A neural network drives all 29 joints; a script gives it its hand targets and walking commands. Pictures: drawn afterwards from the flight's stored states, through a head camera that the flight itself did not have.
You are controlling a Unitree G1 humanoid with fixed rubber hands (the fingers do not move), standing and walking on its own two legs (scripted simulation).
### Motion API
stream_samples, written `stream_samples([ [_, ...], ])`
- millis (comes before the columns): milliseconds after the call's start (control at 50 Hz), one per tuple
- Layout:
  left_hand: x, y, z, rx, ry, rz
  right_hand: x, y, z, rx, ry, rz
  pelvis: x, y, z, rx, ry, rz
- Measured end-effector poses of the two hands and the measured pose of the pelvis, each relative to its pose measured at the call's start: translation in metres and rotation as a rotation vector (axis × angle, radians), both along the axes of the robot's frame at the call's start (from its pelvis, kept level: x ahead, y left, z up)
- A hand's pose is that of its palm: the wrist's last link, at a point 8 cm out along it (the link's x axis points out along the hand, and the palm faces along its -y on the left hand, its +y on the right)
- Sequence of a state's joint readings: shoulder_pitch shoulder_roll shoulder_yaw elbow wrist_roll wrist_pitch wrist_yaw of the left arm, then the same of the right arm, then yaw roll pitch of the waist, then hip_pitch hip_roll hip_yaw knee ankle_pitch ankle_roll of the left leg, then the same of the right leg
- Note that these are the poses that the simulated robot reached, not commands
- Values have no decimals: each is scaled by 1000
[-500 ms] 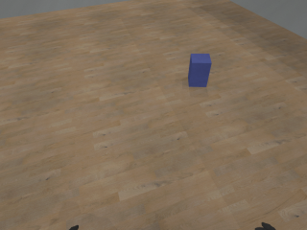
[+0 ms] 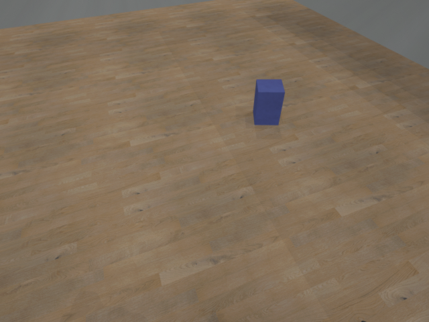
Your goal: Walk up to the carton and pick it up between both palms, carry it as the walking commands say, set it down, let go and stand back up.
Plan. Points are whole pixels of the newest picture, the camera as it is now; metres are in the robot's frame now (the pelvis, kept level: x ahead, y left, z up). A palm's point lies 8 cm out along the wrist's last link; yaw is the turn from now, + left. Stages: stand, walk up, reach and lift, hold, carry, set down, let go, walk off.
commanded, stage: walk up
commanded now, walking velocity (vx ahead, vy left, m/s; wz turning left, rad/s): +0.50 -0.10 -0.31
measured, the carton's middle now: (267, 102) +1.69 -0.33 -0.63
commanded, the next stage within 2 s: none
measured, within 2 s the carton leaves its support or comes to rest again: neither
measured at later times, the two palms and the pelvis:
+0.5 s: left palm out of the picture +0.14 +0.16 -0.08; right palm (412, 306) +0.20 -0.38 -0.12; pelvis +0.13 -0.12 +0.02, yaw -6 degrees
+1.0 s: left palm (159, 217) +0.42 +0.18 -0.14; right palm (346, 207) +0.45 -0.33 -0.13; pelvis +0.39 -0.08 -0.01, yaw -8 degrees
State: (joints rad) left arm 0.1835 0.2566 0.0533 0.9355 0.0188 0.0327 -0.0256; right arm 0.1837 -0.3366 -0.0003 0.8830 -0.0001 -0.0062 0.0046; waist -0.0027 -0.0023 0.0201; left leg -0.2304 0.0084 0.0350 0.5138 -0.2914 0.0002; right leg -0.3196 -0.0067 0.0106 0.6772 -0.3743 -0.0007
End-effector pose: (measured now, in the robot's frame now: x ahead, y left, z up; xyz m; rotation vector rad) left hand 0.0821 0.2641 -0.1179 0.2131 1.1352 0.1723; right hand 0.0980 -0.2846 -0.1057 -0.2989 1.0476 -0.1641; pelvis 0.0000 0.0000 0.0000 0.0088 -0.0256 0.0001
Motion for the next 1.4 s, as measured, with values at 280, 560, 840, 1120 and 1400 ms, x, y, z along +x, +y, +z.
stream_samples([
  [280, 94, -82, 11, 27, -40, -137, -67, -52, -40, 116, 244, -160, 60, -75, -7, 28, 18, -98],
  [560, 53, -108, 46, 111, 238, -34, 143, -96, -14, 206, -11, -81, 158, -123, 21, 86, -3, -107],
  [840, 166, -87, 18, 95, 375, -30, 318, -61, -26, 217, -22, -75, 301, -101, -1, 49, 82, -135],
  [1120, 484, -106, 6, -31, -88, -137, 331, -45, -12, 121, 188, -183, 448, -89, 9, -13, 5, -117],
  [1400, 634, -171, 8, 36, -68, -176, 447, -112, -54, 188, 281, -175, 588, -158, -13, 45, 48, -121],
])
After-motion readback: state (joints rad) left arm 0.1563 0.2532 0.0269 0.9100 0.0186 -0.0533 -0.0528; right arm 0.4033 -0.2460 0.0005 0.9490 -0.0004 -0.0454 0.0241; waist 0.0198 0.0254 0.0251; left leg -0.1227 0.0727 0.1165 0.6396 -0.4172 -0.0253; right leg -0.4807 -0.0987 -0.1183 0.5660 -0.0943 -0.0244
